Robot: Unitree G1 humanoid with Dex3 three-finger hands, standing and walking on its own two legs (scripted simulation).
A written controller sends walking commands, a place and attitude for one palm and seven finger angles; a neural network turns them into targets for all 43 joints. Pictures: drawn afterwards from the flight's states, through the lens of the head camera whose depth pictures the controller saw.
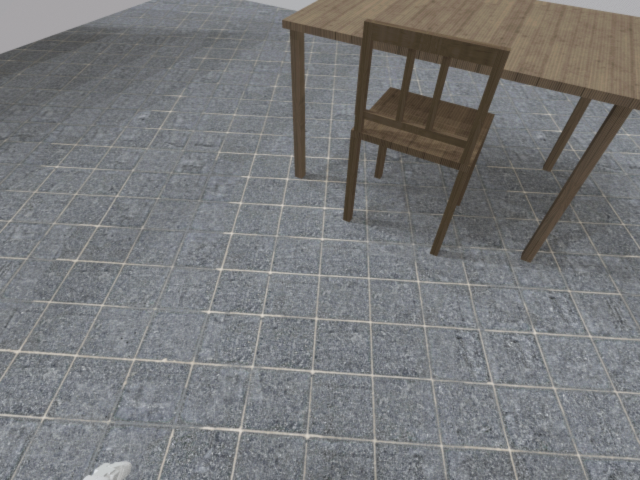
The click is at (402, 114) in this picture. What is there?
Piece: chair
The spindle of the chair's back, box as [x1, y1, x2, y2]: [395, 48, 415, 121]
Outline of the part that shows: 408,48 395,120 401,121 403,115 415,54 415,50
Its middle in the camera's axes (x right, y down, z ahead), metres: +0.27 -0.49 +1.24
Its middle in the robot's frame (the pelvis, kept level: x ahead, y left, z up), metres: +1.26 -0.20 -0.10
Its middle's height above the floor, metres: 0.67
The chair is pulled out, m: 0.00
